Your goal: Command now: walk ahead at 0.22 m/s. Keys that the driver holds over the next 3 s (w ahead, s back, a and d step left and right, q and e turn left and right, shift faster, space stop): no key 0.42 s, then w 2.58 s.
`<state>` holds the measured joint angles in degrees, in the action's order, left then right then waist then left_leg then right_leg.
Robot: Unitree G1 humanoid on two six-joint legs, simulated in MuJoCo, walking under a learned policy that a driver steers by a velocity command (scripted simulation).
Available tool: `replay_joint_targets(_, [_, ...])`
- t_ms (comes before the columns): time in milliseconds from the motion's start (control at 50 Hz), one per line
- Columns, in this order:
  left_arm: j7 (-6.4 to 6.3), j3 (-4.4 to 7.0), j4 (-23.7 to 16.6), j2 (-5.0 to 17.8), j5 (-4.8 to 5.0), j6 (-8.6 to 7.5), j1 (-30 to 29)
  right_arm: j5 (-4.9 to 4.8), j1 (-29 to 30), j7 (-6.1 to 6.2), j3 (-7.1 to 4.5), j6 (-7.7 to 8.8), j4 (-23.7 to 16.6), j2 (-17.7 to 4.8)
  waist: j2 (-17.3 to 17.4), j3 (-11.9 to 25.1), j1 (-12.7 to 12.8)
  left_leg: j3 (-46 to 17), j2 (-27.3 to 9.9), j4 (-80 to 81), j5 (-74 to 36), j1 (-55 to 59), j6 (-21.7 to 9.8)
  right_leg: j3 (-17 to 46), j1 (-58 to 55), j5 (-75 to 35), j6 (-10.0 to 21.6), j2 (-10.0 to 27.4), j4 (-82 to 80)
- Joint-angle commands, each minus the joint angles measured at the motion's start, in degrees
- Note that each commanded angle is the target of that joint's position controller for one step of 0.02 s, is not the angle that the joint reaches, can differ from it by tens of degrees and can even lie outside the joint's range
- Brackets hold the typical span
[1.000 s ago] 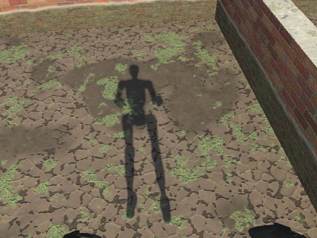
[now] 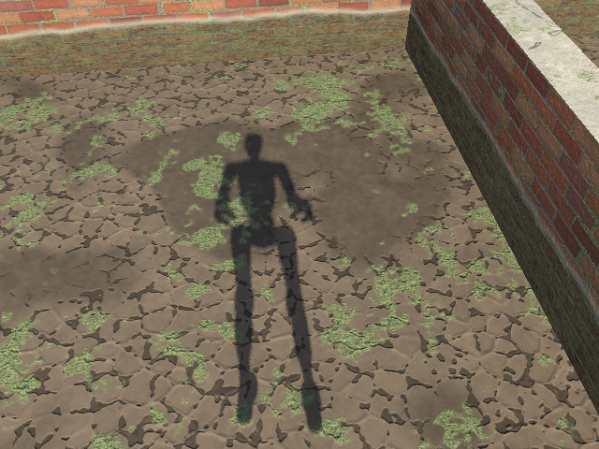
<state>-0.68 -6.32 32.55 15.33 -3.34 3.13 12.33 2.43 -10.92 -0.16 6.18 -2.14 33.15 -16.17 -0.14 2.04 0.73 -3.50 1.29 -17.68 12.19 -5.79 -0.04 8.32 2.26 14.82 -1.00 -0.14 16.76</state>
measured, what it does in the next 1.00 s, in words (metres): stands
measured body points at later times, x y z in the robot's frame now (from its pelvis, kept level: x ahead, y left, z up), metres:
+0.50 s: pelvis +0.01 +0.00 +0.00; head +0.00 +0.00 +0.45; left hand +0.08 +0.24 -0.12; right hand +0.10 -0.25 -0.12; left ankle -0.03 +0.13 -0.75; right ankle -0.06 -0.14 -0.75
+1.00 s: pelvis -0.01 +0.00 +0.00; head -0.01 -0.01 +0.45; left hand +0.15 +0.22 -0.09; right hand +0.17 -0.23 -0.09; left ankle -0.03 +0.13 -0.75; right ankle -0.06 -0.14 -0.75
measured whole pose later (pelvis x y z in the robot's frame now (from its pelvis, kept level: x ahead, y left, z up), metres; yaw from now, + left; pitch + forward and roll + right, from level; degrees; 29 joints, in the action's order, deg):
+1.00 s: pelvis -0.01 +0.00 +0.00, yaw +0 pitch -1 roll +0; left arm -2.5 -6.3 32.3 13.9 -3.9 3.5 12.3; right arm 3.1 -10.3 1.3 6.5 -1.6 34.9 -15.0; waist 0.0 0.9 0.4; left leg -4.5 0.7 -18.4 12.2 -5.7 0.6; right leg 8.1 1.8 14.2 -0.8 -0.8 16.5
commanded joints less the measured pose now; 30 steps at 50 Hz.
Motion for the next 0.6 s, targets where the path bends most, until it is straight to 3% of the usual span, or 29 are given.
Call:
replay_joint_targets(20, [-0.29, 2.9, -2.29, 6.29, 0.56, -0.38, 0.77, -0.67, 0.11, 0.29, -2.8, 0.56, -2.28, -6.32, -0.24, -0.56, -0.04, -5.91, -4.74, 1.31, -13.64, 6.06, -4.02, 2.86, 6.53, -14.18, 2.23, 3.51, -2.83])
replay_joint_targets(240, [-1.27, 4.34, 1.63, 5.84, 1.08, 0.02, 6.96, -1.41, -4.45, 1.23, -3.85, 0.38, 2.29, -6.14, -0.43, 0.59, -0.03, -4.69, -4.13, 0.35, -22.95, 7.72, -3.88, 1.99, 4.1, -23.18, 1.6, 2.77, -2.67])
replay_joint_targets(260, [-1.29, 4.55, 0.5, 7.29, 1.65, -0.26, 5.75, -2.05, -4.73, 1.03, -4.09, 0.28, 1.68, -7.81, -0.2, 0.52, -0.03, -4.74, -4.72, 0.51, -31.73, 7.37, -3.4, 2.53, 3.53, -32.69, 0.93, 3.48, -2.24])
replay_joint_targets(280, [-1.44, 4.58, 0.91, 7.32, 1.69, -0.43, 6.5, -1.9, -5.67, 1.09, -4.17, 0.13, 2.26, -7.83, -0.36, 2.49, 0.01, -4.55, -4.8, 0.17, -34.82, 8.63, -3.25, 2.33, 2.09, -36.1, 0.72, 3.58, -1.82])
replay_joint_targets(300, [-1.52, 4.42, 2.83, 5.75, 0.99, -0.13, 9.02, -1.22, -6.31, 1.45, -3.91, 0.03, 3.39, -5.94, -0.72, 3.54, 0.11, -4.18, -4.1, -0.1, -26.32, 9.94, -3.59, 1.59, 1.92, -27.0, 1.25, 2.8, -2.24])
replay_joint_targets(320, [-1.47, 4.33, 2.86, 5.22, 0.92, 0.12, 9.19, -1.3, -6.23, 1.53, -3.77, -0.13, 3.34, -5.48, -0.62, 1.64, 0.05, -4.2, -3.96, 0.56, -22.74, 8.76, -3.59, 1.66, 3.35, -23.4, 1.41, 2.64, -2.97])
replay_joint_targets(380, [-1.54, 4.66, 3.25, 5.14, 1.24, 0.39, 9.33, -1.63, -6.34, 1.5, -4.14, -0.12, 4.12, -5.8, -0.61, -1.85, -0.01, -4.24, -3.9, 1.86, -18.64, 6.32, -3.47, 1.76, 5.04, -19.62, 1.59, 2.49, -3.98])
replay_joint_targets(480, [-2.02, 4.52, 3.24, 4.16, 0.9, 0.44, 9.42, -1.39, -6.18, 1.83, -3.9, 0.0, 4.69, -4.79, -0.43, -2.0, 0.02, -3.97, -3.58, 3.09, -12.4, 5.99, -3.37, 1.61, 5.24, -13.32, 1.8, 2.16, -5.06])
replay_joint_targets(600, [-2.48, 3.58, 0.81, 3.38, 0.05, -0.28, 7.11, -0.38, -3.61, 2.38, -2.91, 0.57, 2.73, -4.14, -0.38, -1.97, -0.05, -3.79, -3.12, 1.62, -17.16, 6.42, -2.81, 1.24, 6.06, -16.78, 1.02, 1.56, -4.0])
